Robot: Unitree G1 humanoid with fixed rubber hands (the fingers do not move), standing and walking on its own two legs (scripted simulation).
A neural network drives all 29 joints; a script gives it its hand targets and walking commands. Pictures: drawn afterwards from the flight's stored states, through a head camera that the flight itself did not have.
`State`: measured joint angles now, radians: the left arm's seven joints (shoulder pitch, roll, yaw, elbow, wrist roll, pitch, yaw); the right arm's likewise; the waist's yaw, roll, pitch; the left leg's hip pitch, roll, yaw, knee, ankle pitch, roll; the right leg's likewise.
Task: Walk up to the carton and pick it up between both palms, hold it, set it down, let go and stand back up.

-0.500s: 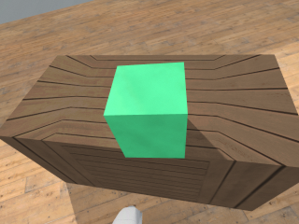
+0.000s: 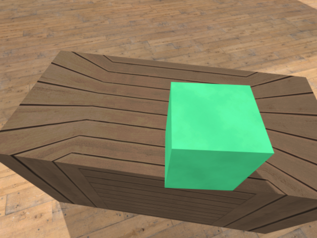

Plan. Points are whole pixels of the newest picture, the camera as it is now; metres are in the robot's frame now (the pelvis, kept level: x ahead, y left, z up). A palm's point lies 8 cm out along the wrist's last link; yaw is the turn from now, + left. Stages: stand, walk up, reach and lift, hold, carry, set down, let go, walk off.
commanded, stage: walk up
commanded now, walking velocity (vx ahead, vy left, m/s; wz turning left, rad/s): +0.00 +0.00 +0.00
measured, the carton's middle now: (204, 140) +0.38 -0.09 -0.01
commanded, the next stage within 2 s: none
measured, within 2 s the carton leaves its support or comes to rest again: neither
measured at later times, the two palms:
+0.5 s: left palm out of the picture -0.05 +0.18 -0.15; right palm out of the picture -0.04 -0.23 -0.15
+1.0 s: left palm out of the picture +0.04 +0.12 -0.15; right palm out of the picture -0.06 -0.40 -0.14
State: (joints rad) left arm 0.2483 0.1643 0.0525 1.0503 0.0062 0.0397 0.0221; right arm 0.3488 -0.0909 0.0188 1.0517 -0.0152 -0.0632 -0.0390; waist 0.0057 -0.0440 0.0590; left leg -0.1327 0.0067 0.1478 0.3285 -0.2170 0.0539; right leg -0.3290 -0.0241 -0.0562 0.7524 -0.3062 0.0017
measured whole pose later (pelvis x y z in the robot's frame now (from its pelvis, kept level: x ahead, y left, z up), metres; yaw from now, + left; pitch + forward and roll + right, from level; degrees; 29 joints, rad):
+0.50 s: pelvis -0.02 -0.02 +0.00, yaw +1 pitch -2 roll +0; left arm 0.32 0.10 0.00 1.14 0.01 -0.02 0.03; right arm 0.31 -0.13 0.00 1.14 -0.01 -0.01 -0.03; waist 0.00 0.01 0.07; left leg -0.11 0.01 0.13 0.35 -0.21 0.03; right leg -0.12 0.01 -0.09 0.35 -0.20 -0.04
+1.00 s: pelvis -0.02 -0.13 -0.01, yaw -1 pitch +2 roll -1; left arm 0.21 0.22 0.08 0.95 0.01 0.05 0.00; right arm 0.30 -0.22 -0.11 1.07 -0.05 0.00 -0.06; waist -0.05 -0.01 0.05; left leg -0.25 0.21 0.09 0.43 -0.21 -0.13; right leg -0.39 -0.09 -0.03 0.70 -0.33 0.10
